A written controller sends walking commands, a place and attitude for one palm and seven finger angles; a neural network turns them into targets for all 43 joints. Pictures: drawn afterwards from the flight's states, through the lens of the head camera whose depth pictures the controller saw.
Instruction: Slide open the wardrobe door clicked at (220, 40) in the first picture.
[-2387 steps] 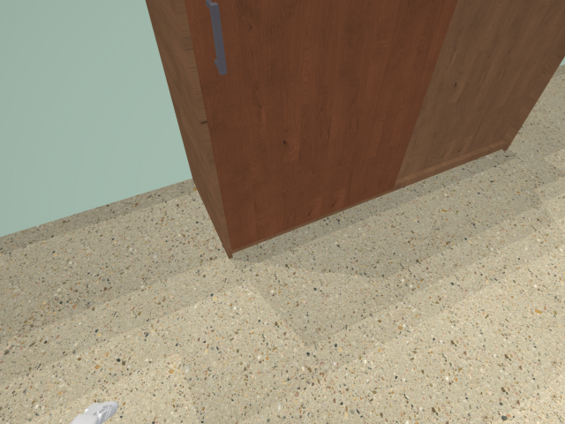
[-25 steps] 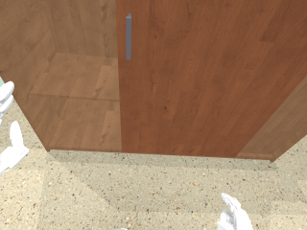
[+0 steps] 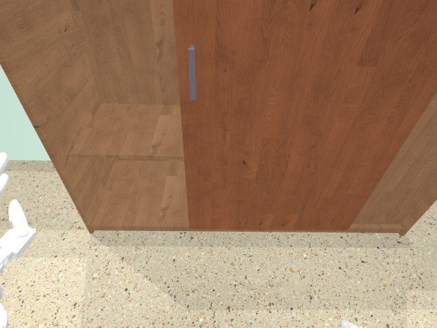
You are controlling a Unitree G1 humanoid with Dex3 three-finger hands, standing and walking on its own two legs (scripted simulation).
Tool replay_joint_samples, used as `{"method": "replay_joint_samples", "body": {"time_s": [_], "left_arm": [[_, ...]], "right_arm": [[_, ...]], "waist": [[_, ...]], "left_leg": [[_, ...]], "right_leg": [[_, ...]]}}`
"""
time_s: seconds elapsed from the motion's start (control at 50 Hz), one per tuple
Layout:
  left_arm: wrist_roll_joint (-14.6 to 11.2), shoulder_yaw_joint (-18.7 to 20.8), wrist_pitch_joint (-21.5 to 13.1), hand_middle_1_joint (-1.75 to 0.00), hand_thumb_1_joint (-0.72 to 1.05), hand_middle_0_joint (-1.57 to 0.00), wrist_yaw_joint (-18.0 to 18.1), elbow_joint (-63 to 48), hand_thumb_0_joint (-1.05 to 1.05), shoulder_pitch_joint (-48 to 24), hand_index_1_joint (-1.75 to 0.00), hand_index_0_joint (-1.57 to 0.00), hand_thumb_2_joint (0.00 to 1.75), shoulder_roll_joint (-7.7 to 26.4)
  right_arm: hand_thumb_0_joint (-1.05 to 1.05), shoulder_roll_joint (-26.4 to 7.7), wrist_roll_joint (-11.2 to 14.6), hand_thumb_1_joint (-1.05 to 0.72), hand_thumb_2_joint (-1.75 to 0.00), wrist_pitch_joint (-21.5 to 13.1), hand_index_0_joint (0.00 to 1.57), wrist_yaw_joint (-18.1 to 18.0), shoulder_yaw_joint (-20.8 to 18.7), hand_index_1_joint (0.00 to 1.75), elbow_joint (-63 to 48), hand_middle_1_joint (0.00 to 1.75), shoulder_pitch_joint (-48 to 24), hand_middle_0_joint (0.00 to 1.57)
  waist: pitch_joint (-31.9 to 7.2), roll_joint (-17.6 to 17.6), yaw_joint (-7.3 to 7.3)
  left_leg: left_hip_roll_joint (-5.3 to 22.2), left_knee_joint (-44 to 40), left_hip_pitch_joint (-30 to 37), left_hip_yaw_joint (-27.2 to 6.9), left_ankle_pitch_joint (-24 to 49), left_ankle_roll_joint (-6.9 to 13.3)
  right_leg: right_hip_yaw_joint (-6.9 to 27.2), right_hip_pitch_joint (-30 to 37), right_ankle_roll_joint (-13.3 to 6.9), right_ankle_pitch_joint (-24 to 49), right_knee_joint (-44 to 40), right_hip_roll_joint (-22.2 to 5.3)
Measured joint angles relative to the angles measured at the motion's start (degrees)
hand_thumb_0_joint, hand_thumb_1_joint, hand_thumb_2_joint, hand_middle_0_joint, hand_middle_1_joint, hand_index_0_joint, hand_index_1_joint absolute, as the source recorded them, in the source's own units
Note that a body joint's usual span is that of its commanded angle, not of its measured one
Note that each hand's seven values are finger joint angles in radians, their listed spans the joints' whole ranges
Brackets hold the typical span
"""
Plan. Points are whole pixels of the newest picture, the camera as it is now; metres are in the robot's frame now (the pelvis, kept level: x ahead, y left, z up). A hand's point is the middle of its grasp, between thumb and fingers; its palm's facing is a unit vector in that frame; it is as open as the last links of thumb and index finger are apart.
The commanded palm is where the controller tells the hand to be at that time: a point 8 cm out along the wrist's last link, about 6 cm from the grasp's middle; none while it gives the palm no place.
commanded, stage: stop stepping back and stand still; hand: left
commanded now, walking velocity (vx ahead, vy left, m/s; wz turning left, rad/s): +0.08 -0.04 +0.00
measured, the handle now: (192, 73) +0.77 +0.14 +0.14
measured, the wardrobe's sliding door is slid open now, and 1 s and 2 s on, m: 0.51 0.51 0.51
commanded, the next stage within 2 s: let the arm hang, fingers relaxed in 1.24 s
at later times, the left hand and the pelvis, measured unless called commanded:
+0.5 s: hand (33, 219) +0.23 +0.31 +0.14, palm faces +0.41 -0.78 -0.48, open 7.4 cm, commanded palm +0.17 +0.34 +0.18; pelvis +0.04 +0.04 -0.01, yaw +1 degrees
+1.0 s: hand out of the picture +0.19 +0.33 +0.14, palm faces +0.45 -0.79 -0.42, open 7.4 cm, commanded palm +0.14 +0.36 +0.18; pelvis -0.01 +0.06 +0.00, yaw +0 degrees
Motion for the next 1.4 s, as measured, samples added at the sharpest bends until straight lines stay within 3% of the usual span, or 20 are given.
{"method": "replay_joint_samples", "body": {"time_s": [0.06, 0.1, 0.18, 0.24, 0.26, 0.34, 0.42, 0.52, 0.62, 0.78, 0.86, 1.04, 1.34, 1.36, 1.4], "left_arm": [[0.4, -3.1, 0.9, -0.3, 0.89, -0.21, 0.2, -1.1, 0.01, -1.1, -0.3, -0.21, 0.9, -2.2], [0.1, -4.0, 0.7, -0.3, 0.89, -0.21, -0.1, -4.5, 0.01, -0.5, -0.3, -0.21, 0.89, -1.8], [-0.5, -0.1, -0.6, -0.3, 0.88, -0.21, -0.5, -9.0, 0.01, 1.0, -0.3, -0.21, 0.89, 3.6], [-0.8, 3.5, -1.1, -0.3, 0.88, -0.21, -0.6, -10.4, 0.01, 1.5, -0.3, -0.21, 0.89, 7.1], [-0.8, 4.0, -1.3, -0.3, 0.88, -0.21, -0.7, -10.5, 0.01, 1.4, -0.3, -0.21, 0.89, 7.3], [-1.4, 3.4, -1.6, -0.3, 0.89, -0.21, -0.9, -10.0, 0.01, 3.8, -0.3, -0.21, 0.89, 5.6], [-1.2, 0.8, -1.2, -0.3, 0.89, -0.21, -1.2, -8.0, 0.01, 6.6, -0.3, -0.21, 0.89, 3.2], [-1.0, -0.5, 0.5, -0.3, 0.88, -0.22, -1.1, -5.6, 0.01, 5.4, -0.3, -0.22, 0.89, 2.2], [-0.7, -0.3, 0.3, -0.3, 0.88, -0.22, -0.5, -7.3, 0.01, 1.9, -0.3, -0.22, 0.89, 2.4], [-1.3, 0.5, -1.8, -0.3, 0.89, -0.21, -1.0, -8.1, 0.01, 4.9, -0.3, -0.22, 0.89, 4.2], [-1.6, 0.4, -1.3, -0.3, 0.88, -0.22, -1.1, -6.2, 0.01, 6.2, -0.3, -0.22, 0.89, 4.0], [-0.7, -1.7, -0.2, -0.3, 0.89, -0.21, -0.5, -4.1, 0.01, 2.7, -0.3, -0.21, 0.89, 0.1], [-0.3, -0.9, -1.4, -0.3, 0.89, -0.21, -0.7, -3.8, 0.01, 3.3, -0.3, -0.21, 0.89, 1.6], [0.2, -2.1, -2.1, -0.3, 0.89, -0.21, -1.5, -1.0, 0.01, 2.1, -0.3, -0.21, 0.89, 2.0], [1.1, -7.0, 1.1, -0.3, 0.89, -0.21, -4.5, 10.0, 0.0, -3.1, -0.3, -0.21, 0.9, 2.5]], "right_arm": [[0.01, -0.7, -0.3, -0.91, -0.9, -1.4, 0.2, -0.7, -0.1, 0.3, -0.5, 0.3, -0.3, 0.2], [0.01, -1.2, -0.3, -0.91, -0.9, -2.3, 0.2, -0.9, -0.3, 0.3, -1.7, 0.3, -1.1, 0.2], [0.01, 2.7, -0.2, -0.91, -0.9, -2.7, 0.2, -0.2, 0.3, 0.3, -3.5, 0.3, -4.5, 0.2], [0.01, 4.7, -0.1, -0.91, -0.9, -3.5, 0.2, 1.1, 1.6, 0.3, -5.7, 0.3, -5.1, 0.2], [0.01, 4.8, 0.1, -0.91, -0.9, -3.6, 0.2, 1.6, 2.0, 0.3, -6.1, 0.3, -5.3, 0.2], [0.01, 4.2, 0.8, -0.91, -0.9, -2.9, 0.21, 3.0, 2.4, 0.3, -6.2, 0.3, -5.7, 0.2], [0.01, 2.4, 0.9, -0.91, -0.9, -1.5, 0.21, 2.4, 2.1, 0.3, -5.2, 0.3, -5.5, 0.2], [0.01, 1.5, 0.9, -0.91, -0.9, -0.6, 0.21, 0.6, 1.3, 0.3, -4.1, 0.3, -5.0, 0.2], [0.01, 1.4, 0.9, -0.91, -0.9, -1.5, 0.2, 0.5, 1.0, 0.3, -5.6, 0.3, -6.1, 0.2], [0.01, 1.9, 0.9, -0.91, -0.9, -1.3, 0.2, 1.0, 1.3, 0.3, -7.9, 0.3, -6.9, 0.2], [0.01, 1.8, 1.0, -0.91, -0.9, -0.9, 0.2, 0.8, 1.4, 0.3, -7.4, 0.3, -5.6, 0.2], [0.01, 1.3, 0.6, -0.91, -0.9, -1.6, 0.2, 0.3, 1.6, 0.3, -4.8, 0.3, -3.7, 0.2], [0.01, 2.0, 0.5, -0.91, -0.9, -2.5, 0.2, 0.6, 1.8, 0.3, -5.2, 0.3, -4.1, 0.2], [0.01, 1.3, 0.7, -0.91, -0.9, -3.6, 0.2, 1.7, 1.5, 0.3, -3.8, 0.3, -4.4, 0.2], [0.01, -1.1, 0.9, -0.91, -0.9, -2.6, 0.2, 4.1, 1.2, 0.3, -0.2, 0.3, -6.1, 0.2]], "waist": [[0.6, 0.2, -0.72], [1.7, 0.9, -1.44], [5.0, -2.2, -1.84], [6.7, -1.7, -2.05], [7.2, -0.6, -2.01], [6.4, 2.6, -1.83], [5.5, 3.1, -1.33], [5.4, 1.4, -0.42], [6.7, 0.5, -0.45], [5.4, 1.4, -2.39], [4.9, 1.7, -1.85], [5.6, 2.0, 0.15], [5.4, 2.3, -0.89], [5.0, 2.7, -0.87], [4.4, 4.0, -0.27]], "left_leg": [[1.2, -11.3, 6.7, 0.7, 0.4, 0.8], [1.7, -17.6, 10.4, 0.3, 2.6, 1.1], [0.7, -16.1, 10.7, 1.9, 1.1, -1.8], [1.2, -16.7, 10.9, 1.4, 1.3, -2.3], [1.8, -16.3, 10.7, 1.0, 1.1, -2.4], [2.5, -14.6, 9.0, 0.3, 1.1, -2.0], [0.5, -14.6, 9.0, -0.3, 1.9, -0.7], [-0.7, -19.2, 12.5, 0.3, 0.9, -0.8], [-0.6, -19.8, 12.9, 0.7, 1.8, -0.4], [-0.4, -21.0, 12.0, 1.2, 3.5, 0.1], [-0.6, -21.8, 12.0, 1.4, 4.4, 0.4], [-1.2, -22.7, 11.9, 0.9, 6.5, 1.1], [-1.7, -24.1, 11.5, 1.1, 8.2, 1.7], [-1.8, -23.3, 10.5, 0.7, 8.0, 1.7], [-2.5, -21.2, 8.7, 0.2, 7.5, 2.0]], "right_leg": [[-0.9, -0.3, 1.1, -1.9, 2.7, -1.1], [-1.5, -1.9, 2.1, -4.2, 6.6, -1.2], [1.3, -5.3, 2.9, -6.9, 12.8, -1.2], [-0.3, -5.0, 2.9, -2.4, 8.1, 0.5], [-0.8, -4.4, 1.9, -1.1, 6.8, 1.1], [-1.1, -4.2, -0.1, -1.2, 4.7, 2.0], [-0.2, -3.8, 0.7, -1.8, 4.7, 1.0], [0.3, -2.5, 2.1, -2.2, 4.4, -0.1], [0.7, -1.6, 2.4, -0.5, 2.4, 0.1], [1.2, -2.0, 2.8, 2.2, -0.3, 0.3], [1.4, -2.0, 3.0, 3.3, -1.2, 0.2], [0.8, -1.6, 3.4, 5.5, -2.8, -0.4], [1.0, -1.8, 3.9, 7.4, -4.4, -0.8], [0.7, -2.5, 4.0, 7.1, -3.7, -1.0], [0.2, -4.4, 4.1, 5.9, -0.8, -1.7]]}}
